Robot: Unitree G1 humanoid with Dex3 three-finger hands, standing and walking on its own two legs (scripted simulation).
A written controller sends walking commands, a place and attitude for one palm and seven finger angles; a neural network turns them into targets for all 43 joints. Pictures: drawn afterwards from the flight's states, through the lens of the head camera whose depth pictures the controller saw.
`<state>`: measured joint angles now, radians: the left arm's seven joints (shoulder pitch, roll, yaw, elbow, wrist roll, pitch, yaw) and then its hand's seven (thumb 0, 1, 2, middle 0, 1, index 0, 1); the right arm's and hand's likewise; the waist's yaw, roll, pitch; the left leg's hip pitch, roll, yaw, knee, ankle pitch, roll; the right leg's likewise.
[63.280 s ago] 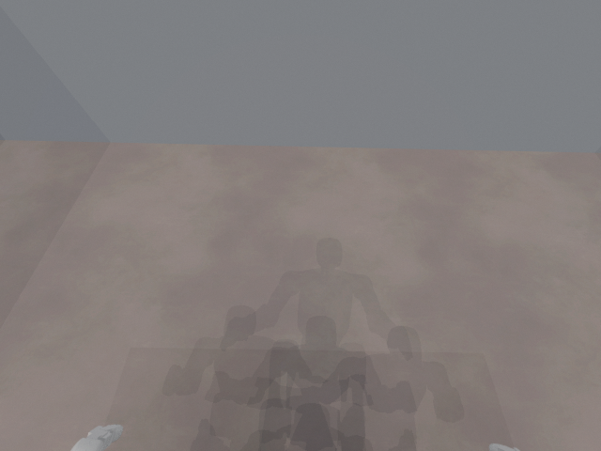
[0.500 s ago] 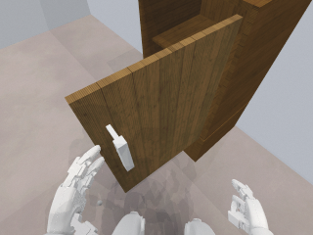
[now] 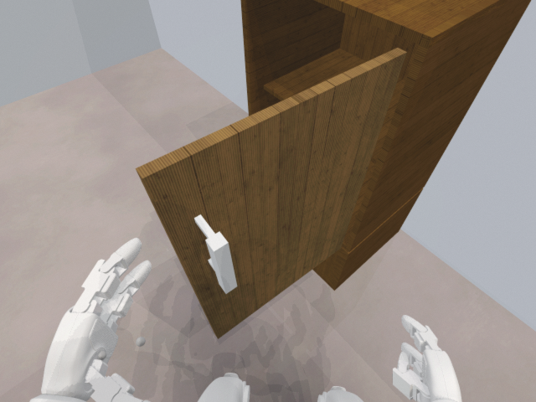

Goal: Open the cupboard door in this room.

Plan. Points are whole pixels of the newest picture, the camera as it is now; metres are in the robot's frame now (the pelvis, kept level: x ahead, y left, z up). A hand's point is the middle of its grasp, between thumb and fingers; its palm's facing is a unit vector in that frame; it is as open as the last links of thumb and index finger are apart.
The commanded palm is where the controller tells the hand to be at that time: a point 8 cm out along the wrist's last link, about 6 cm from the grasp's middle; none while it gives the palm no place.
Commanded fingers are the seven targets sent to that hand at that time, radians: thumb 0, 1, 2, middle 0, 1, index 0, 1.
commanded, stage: draw the hand back to the body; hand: left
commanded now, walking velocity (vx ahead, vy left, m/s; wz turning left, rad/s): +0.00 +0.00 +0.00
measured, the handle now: (215, 255) +0.31 +0.11 +0.06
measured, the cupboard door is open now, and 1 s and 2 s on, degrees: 86 86 86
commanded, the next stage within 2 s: step back with the hand held close in 1.36 s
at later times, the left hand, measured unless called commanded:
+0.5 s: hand (68, 308) +0.19 +0.22 +0.15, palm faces +0.24 -0.90 -0.37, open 14.7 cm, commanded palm +0.16 +0.27 +0.18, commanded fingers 0.00 0.09 0.56 -0.17 -0.30 -0.17 -0.30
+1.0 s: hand out of the picture +0.24 +0.27 +0.25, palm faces +0.44 -0.78 -0.45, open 8.9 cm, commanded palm +0.19 +0.31 +0.26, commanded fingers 0.00 0.90 0.90 -0.20 -0.30 -0.20 -0.30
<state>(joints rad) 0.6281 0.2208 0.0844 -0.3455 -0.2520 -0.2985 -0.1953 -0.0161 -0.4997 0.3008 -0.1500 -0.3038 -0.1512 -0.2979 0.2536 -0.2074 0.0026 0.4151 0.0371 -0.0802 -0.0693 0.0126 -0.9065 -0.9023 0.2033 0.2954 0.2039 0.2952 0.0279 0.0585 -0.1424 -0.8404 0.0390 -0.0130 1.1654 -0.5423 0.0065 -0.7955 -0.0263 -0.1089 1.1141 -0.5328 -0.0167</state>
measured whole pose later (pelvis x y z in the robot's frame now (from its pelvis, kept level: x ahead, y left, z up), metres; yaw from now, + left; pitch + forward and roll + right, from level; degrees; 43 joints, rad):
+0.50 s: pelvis +0.02 +0.01 +0.05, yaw +0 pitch +4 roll -2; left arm 0.67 0.31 0.14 -0.46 -0.06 -0.02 0.10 -0.01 -0.22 0.42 -0.16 -0.30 -0.16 -0.30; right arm 0.26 -0.22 0.05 0.48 0.02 -0.11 -0.12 0.01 -0.91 -0.90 0.20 0.30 0.20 0.30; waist 0.05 0.07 -0.09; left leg -0.46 0.02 0.02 0.82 -0.43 0.03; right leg -0.42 -0.03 -0.08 0.76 -0.41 0.01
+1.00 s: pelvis +0.05 +0.01 +0.09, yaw -1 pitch -3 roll -1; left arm 0.49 0.36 0.33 -0.45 -0.05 -0.03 0.13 0.00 0.63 0.79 -0.20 -0.30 -0.20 -0.30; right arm 0.19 -0.24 0.04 0.61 0.00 -0.11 -0.09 0.01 -0.91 -0.90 0.20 0.30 0.21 0.30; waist 0.08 0.07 0.01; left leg -0.11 0.01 0.04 0.46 -0.30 0.02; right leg -0.09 -0.02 -0.07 0.42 -0.29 0.01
